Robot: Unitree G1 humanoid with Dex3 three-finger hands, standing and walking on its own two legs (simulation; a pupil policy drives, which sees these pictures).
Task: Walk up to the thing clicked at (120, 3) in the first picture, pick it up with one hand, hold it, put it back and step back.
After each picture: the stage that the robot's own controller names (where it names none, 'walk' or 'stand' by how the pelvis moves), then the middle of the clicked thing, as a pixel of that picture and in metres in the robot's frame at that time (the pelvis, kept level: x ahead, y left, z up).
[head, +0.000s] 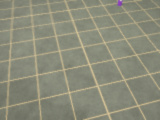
stand; (120, 1) +2.29 -0.56 -0.72
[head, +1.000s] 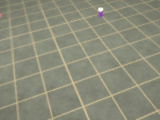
walk; (100, 12) +2.19 -0.08 -0.69
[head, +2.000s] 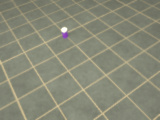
walk; (64, 33) +1.54 +0.33 -0.72
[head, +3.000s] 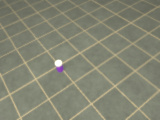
walk; (59, 66) +0.99 +0.33 -0.72
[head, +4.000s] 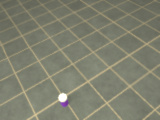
walk; (63, 100) +0.63 +0.26 -0.71
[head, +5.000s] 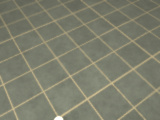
stand; out of the picture +0.39 +0.21 -0.70
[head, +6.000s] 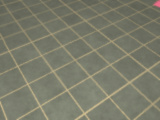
stand; out of the picture +0.35 +0.19 -0.72
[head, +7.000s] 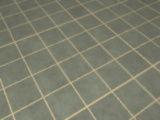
stand; out of the picture +0.37 +0.19 -0.72
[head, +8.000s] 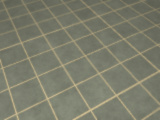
stand; out of the picture +0.36 +0.18 -0.72
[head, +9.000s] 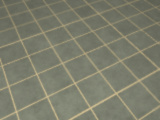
stand; out of the picture +0.37 +0.18 -0.72
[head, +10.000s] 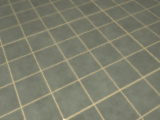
stand; out of the picture +0.39 +0.17 -0.72
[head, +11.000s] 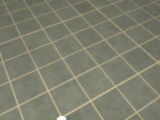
stand; out of the picture +0.41 +0.18 -0.72
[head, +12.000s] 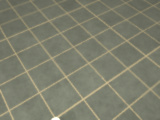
stand; out of the picture +0.39 +0.20 -0.72
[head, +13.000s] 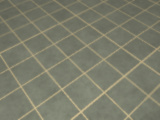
stand; out of the picture +0.31 +0.23 -0.72
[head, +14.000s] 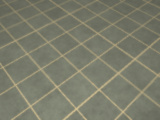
stand; out of the picture +0.32 +0.23 -0.72
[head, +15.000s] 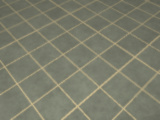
stand; out of the picture +0.35 +0.24 -0.72
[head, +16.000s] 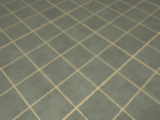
stand; out of the picture +0.33 +0.24 -0.72
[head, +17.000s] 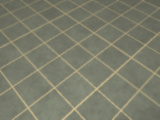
stand; out of the picture +0.32 +0.24 -0.72
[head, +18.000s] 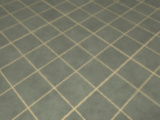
stand; out of the picture +0.33 +0.24 -0.72
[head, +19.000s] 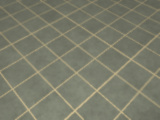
stand; out of the picture +0.32 +0.24 -0.72
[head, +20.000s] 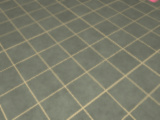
stand; out of the picture +0.38 +0.19 -0.72
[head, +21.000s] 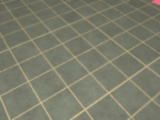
stand; out of the picture +0.38 +0.18 -0.72
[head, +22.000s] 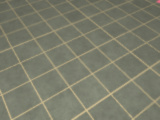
go down; out of the picture +0.37 +0.18 -0.72
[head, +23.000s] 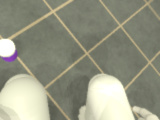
go down; (7, 51) +0.44 +0.26 -0.30
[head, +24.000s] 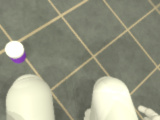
close in; (16, 53) +0.44 +0.27 -0.30
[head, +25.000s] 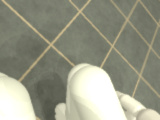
close in; out of the picture +0.40 +0.31 -0.22
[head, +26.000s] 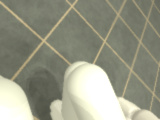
close; out of the picture +0.39 +0.31 -0.22
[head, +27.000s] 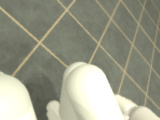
lift; out of the picture +0.37 +0.29 -0.22
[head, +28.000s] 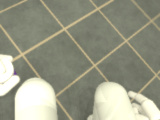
lift; (3, 75) +0.32 +0.27 -0.07
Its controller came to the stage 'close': yes
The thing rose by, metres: 0.55
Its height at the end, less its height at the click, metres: +0.55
